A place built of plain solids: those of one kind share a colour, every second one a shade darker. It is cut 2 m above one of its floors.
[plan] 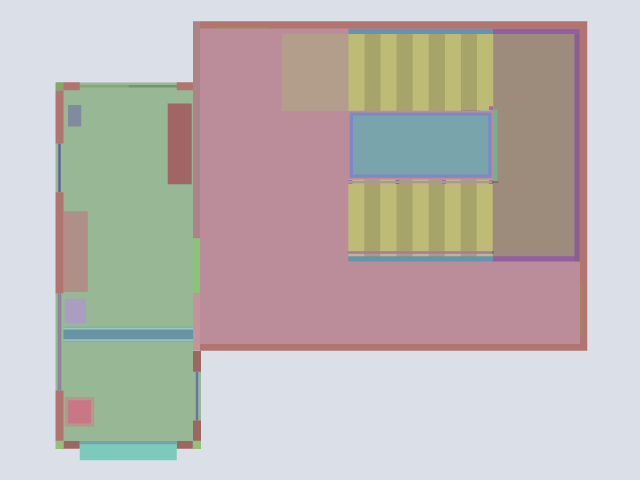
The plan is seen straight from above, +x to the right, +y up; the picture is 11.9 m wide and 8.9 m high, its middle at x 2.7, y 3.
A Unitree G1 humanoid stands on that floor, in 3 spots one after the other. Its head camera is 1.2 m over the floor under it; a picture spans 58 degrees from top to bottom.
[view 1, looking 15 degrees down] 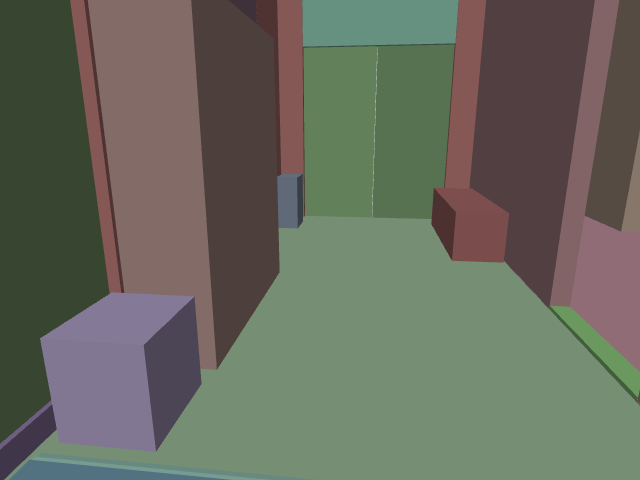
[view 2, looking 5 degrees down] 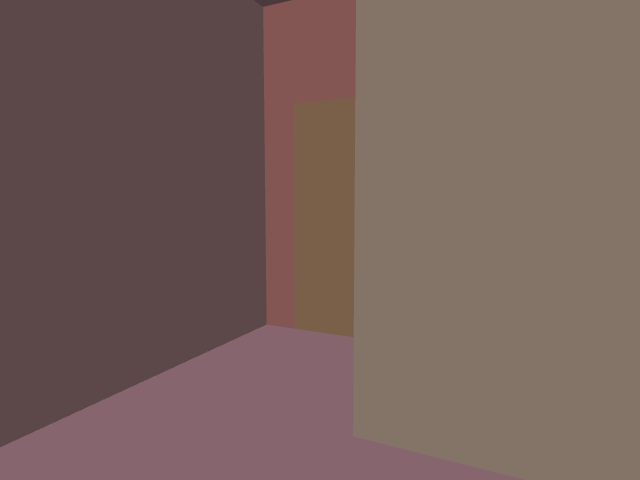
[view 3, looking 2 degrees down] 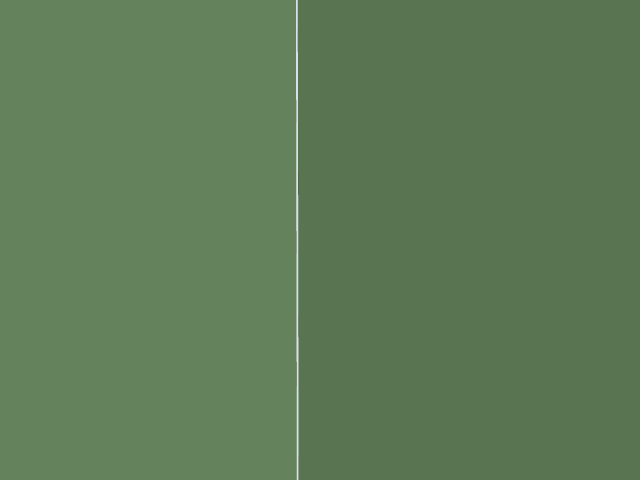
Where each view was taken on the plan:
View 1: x -0.85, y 0.17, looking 97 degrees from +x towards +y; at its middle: corr_floor_slab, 4.64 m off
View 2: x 2.77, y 3.41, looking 116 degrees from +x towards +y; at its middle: door_leaf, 3.92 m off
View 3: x -0.85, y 4.88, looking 87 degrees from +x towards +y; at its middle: corr_end_leaf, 0.95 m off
